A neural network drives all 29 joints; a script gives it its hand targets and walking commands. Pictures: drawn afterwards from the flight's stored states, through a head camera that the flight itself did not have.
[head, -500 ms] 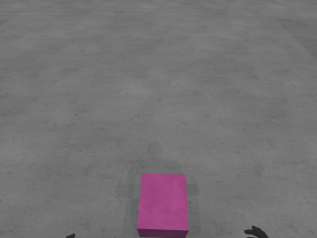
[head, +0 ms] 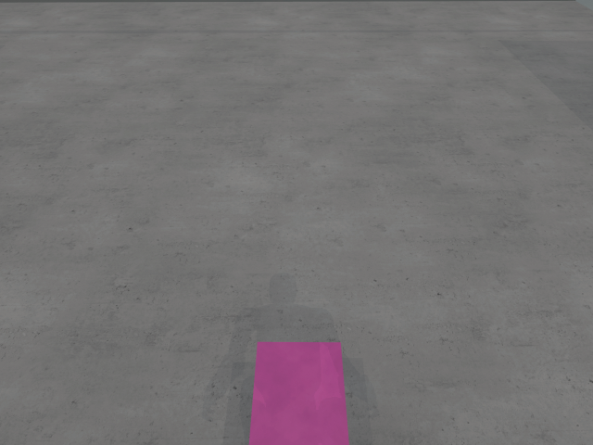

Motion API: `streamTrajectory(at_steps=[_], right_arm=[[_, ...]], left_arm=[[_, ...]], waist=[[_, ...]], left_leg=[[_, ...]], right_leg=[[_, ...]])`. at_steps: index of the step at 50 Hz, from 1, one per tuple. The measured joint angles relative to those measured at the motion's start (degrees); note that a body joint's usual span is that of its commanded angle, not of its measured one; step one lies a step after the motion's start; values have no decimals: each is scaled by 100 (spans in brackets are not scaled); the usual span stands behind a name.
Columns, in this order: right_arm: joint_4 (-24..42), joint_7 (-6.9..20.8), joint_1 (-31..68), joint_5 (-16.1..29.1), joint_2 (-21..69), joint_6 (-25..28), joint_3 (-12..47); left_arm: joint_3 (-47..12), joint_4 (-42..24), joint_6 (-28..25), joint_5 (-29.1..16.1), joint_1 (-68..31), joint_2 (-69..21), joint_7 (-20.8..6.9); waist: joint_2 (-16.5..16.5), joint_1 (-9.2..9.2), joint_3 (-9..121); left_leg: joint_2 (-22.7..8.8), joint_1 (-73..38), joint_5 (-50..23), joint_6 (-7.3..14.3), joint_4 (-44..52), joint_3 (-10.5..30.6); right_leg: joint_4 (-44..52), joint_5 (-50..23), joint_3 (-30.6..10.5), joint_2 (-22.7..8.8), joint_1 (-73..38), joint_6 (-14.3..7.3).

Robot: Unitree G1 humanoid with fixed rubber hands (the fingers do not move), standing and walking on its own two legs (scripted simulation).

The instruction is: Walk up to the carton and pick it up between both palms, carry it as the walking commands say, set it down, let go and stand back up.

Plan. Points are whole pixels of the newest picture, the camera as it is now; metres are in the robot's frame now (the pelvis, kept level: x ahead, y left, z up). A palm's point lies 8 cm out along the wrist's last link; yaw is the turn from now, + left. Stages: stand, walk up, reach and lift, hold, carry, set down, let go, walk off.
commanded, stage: stand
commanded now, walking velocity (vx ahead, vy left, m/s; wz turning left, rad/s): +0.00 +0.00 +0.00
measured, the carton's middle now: (298, 403) +0.39 +0.00 -0.67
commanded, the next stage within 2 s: none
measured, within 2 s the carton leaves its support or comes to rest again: neither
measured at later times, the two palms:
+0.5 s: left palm out of the picture -0.06 +0.23 -0.14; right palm out of the picture -0.08 -0.23 -0.13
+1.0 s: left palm out of the picture -0.07 +0.22 -0.14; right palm out of the picture -0.10 -0.20 -0.13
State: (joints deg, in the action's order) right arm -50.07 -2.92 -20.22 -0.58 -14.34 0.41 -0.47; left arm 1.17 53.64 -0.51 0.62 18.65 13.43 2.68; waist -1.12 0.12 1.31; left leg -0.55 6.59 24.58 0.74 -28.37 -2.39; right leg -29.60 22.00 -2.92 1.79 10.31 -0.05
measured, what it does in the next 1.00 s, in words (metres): stands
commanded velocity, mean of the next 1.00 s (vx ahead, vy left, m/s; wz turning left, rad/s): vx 0.00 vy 0.00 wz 0.00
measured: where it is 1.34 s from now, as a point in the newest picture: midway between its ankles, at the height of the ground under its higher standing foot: outside the picture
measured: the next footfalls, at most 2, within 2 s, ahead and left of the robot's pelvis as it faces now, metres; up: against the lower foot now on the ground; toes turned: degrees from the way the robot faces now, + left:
none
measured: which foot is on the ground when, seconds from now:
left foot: down 0.00-1.00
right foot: down 0.00-1.00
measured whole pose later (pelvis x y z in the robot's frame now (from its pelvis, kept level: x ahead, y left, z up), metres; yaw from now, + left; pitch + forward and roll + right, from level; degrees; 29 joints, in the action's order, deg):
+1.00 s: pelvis -0.03 +0.01 +0.01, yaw -1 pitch +0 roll -1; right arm -64.1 -3.5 -23.3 -0.9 -7.7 0.4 1.6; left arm -1.5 68.4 0.2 0.2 18.0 7.8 3.2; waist -0.5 0.3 -1.7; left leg -0.2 4.2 21.1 1.7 -25.5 -4.2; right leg -26.1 17.7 -3.5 0.8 8.2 1.1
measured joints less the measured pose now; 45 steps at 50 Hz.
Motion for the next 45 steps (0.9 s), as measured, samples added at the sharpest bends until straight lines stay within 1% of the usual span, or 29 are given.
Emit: streamTrajectory(at_steps=[11,21,32,45], right_arm=[[-574,-33,-157,-30,178,-84,110],[-967,-37,-268,-39,366,-71,210],[-1213,-49,-313,-33,508,-34,248],[-1362,-57,-311,-35,625,-9,225]], left_arm=[[-96,626,79,3,57,-181,18],[-190,1025,95,-10,51,-336,6],[-242,1291,83,-30,-3,-446,14],[-263,1446,71,-41,-54,-532,40]], waist=[[-7,1,-159],[1,10,-239],[24,15,-273],[50,19,-291]], left_leg=[[-38,-194,-137,-17,166,-52],[-49,-261,-253,-13,258,-81],[-30,-257,-315,16,290,-119],[17,-241,-338,69,289,-167]], right_leg=[[194,-165,5,15,-192,-13],[336,-317,-4,14,-272,0],[385,-398,-22,-16,-266,34],[363,-422,-48,-73,-228,89]])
